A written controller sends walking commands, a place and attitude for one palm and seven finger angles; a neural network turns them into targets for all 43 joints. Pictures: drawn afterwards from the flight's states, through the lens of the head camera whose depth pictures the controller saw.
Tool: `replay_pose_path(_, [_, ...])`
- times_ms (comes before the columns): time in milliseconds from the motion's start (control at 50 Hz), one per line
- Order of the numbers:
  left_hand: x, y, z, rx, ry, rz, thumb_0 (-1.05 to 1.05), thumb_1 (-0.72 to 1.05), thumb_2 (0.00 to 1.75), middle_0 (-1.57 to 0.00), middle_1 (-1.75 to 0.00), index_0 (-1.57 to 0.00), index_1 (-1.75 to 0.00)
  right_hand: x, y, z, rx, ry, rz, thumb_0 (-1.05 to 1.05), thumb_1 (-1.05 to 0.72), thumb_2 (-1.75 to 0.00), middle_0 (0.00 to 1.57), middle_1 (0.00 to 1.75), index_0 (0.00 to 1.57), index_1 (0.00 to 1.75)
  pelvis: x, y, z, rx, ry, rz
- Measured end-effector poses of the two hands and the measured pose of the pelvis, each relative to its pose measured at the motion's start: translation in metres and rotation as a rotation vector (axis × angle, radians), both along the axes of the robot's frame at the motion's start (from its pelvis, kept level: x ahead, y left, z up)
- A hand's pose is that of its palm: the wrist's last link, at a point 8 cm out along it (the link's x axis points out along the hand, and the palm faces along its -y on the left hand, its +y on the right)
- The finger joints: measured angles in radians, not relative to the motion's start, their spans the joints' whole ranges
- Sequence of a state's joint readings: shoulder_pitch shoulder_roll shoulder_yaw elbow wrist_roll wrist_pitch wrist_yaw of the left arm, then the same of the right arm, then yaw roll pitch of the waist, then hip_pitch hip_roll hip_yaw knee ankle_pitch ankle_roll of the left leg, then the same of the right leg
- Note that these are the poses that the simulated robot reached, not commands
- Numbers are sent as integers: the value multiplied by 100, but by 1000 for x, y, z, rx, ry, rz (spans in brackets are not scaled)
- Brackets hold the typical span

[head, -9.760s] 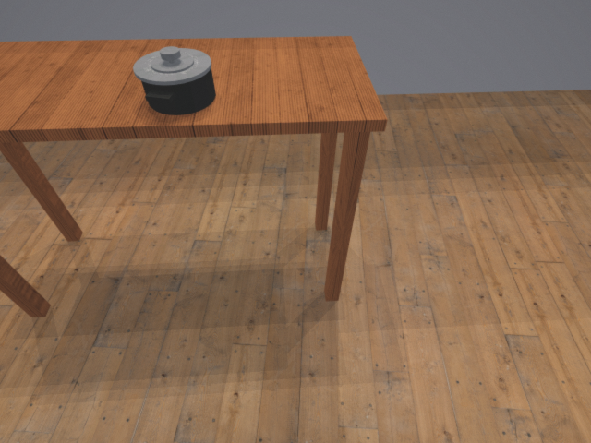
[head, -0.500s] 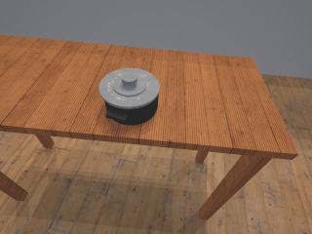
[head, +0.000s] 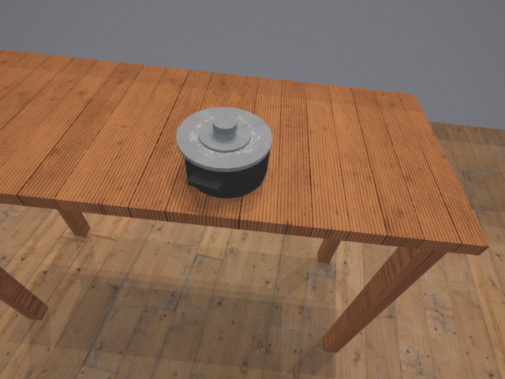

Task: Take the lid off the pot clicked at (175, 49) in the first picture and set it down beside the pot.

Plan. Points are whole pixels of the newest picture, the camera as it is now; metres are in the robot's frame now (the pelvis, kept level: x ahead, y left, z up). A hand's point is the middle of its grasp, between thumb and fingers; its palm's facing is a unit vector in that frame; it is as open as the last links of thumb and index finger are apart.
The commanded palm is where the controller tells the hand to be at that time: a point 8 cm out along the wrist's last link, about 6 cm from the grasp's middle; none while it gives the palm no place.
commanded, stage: look again from close up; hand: left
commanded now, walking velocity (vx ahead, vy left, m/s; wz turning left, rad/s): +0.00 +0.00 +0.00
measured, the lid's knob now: (224, 124) +0.47 +0.09 +0.16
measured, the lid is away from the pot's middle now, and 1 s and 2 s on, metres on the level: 0.00 0.00 0.00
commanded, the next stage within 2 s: lift the closed hand beside the body in 0.88 s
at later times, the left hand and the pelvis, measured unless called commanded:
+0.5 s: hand out of the picture -0.03 +0.19 -0.18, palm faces +0.03 -0.99 -0.15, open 7.4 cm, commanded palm none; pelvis -0.02 +0.02 +0.00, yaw +0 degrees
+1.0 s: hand out of the picture -0.05 +0.18 -0.18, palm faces +0.03 -0.99 -0.15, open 7.4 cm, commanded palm +0.06 +0.24 -0.06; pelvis -0.03 +0.03 +0.00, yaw +0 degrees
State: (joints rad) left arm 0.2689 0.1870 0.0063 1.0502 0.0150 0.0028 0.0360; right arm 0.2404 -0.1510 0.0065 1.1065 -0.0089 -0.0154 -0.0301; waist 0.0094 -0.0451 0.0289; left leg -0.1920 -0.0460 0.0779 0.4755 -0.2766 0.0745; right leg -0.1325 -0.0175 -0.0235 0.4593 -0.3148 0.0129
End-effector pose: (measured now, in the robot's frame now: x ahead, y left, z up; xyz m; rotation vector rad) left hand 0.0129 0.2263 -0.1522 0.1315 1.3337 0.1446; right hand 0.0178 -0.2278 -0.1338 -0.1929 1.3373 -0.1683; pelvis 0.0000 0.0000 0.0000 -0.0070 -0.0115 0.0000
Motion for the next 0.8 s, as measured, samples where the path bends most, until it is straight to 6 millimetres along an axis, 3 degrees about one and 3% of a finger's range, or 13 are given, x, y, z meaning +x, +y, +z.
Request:
replay_pose_path(380, [-33,9,-1,-24,48,11,0,91,89,-20,-30,-20,-30,-36,24,0,12,42,-20,1,-92,-89,20,29,20,30,-17,18,2,-3,-9,2])
replay_pose_path(620, [-57,9,-2,-39,92,19,0,91,89,-20,-30,-20,-30,-49,33,0,17,56,-31,1,-92,-89,20,29,20,30,-25,25,2,-4,-3,0])
replay_pose_path(800, [-63,9,-2,-42,96,26,0,91,89,-20,-30,-20,-30,-54,37,-1,22,55,-37,1,-92,-89,20,29,20,30,-28,27,2,-3,-6,1])
